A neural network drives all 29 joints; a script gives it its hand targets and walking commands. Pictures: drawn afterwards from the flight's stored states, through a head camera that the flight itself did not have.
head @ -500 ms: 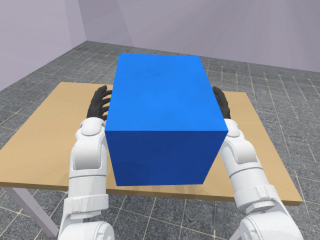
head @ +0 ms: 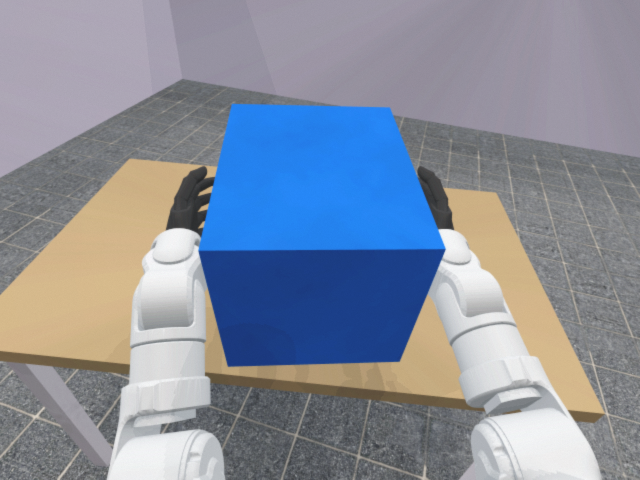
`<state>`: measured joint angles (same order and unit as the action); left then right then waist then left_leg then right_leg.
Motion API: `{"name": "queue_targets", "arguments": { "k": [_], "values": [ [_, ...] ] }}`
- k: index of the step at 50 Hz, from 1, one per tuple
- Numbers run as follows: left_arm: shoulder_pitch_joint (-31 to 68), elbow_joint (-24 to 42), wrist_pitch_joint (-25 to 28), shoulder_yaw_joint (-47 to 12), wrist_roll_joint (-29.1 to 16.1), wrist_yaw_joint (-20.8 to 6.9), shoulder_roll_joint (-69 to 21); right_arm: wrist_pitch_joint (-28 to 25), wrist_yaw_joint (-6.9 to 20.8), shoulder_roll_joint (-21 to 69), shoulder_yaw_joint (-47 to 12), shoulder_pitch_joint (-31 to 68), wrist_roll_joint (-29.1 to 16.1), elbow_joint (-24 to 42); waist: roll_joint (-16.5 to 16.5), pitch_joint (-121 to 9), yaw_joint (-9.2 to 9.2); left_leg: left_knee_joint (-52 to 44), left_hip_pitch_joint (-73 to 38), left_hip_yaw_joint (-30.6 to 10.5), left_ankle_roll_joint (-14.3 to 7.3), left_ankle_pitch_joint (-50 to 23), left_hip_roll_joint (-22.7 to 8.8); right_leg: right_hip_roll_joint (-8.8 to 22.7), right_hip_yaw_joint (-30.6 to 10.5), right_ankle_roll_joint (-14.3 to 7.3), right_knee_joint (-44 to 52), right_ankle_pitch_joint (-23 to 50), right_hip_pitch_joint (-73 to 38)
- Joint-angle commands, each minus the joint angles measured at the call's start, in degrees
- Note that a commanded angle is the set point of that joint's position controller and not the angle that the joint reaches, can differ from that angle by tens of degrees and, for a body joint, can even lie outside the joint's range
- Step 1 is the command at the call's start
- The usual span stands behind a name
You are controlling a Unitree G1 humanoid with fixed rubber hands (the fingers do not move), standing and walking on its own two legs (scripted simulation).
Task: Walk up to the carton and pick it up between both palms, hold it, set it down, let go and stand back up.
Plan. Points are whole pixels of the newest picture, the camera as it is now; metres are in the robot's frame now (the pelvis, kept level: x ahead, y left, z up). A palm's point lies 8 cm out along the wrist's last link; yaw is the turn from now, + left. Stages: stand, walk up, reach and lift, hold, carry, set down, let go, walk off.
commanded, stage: hold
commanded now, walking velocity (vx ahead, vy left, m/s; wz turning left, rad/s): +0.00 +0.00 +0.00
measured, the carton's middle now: (313, 229) +0.38 +0.01 +0.17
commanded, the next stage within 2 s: none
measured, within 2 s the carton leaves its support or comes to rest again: neither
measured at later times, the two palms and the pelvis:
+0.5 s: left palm (193, 233) +0.37 +0.15 +0.18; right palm (439, 235) +0.37 -0.15 +0.18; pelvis +0.00 +0.00 +0.00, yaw -1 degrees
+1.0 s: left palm (192, 233) +0.37 +0.15 +0.18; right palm (439, 236) +0.36 -0.15 +0.18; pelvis +0.00 +0.00 +0.00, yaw -1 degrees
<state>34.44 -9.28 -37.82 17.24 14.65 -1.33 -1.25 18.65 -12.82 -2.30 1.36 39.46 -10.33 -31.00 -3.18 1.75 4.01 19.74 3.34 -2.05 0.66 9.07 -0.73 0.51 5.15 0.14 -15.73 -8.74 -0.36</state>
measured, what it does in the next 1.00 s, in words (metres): stands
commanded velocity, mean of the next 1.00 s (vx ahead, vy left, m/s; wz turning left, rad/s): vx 0.00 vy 0.00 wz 0.00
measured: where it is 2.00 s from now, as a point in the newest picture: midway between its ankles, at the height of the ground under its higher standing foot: outside the picture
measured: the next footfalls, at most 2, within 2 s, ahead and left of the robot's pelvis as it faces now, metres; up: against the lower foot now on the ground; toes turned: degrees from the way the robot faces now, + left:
none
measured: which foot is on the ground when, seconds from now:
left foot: down 0.00-1.00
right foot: down 0.00-1.00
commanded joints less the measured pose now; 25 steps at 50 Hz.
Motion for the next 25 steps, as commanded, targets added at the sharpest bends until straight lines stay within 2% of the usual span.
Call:
{"name": "queue_targets", "arguments": {
  "k": [1,7,13,25],
  "values": [
    [37.8,8.3,3.9,-32.5,-7.7,-7.5,-33.9,-4.2,5.4,35.2,-21.9,40.8,-5.0,19.2,6.5,-25.6,2.09,0.1,-8.3,1.9,2.7,-16.3,3.5,-4.1,-0.2,2.6,0.5,11.8,-4.0],
    [36.5,9.9,3.7,-33.8,-7.7,-6.1,-34.5,-4.7,6.0,34.5,-23.3,41.2,-5.7,20.9,6.9,-25.8,0.57,0.6,-9.8,1.5,2.9,-18.2,2.7,-4.7,0.1,1.8,0.7,9.2,-1.9],
    [35.7,10.3,3.4,-33.9,-7.7,-5.5,-34.5,-5.0,6.2,34.5,-24.1,41.9,-5.9,22.0,5.9,-26.6,-0.35,0.7,-10.0,1.9,2.2,-18.0,2.7,-4.7,-0.4,1.7,0.9,9.2,-2.0],
    [35.7,8.8,3.2,-32.0,-7.1,-6.9,-33.2,-4.3,5.5,35.4,-23.4,40.9,-5.0,20.7,4.0,-25.1,0.39,-0.5,-7.4,2.6,1.2,-14.3,3.6,-3.8,-1.2,2.7,0.9,11.6,-4.9]
  ]
}}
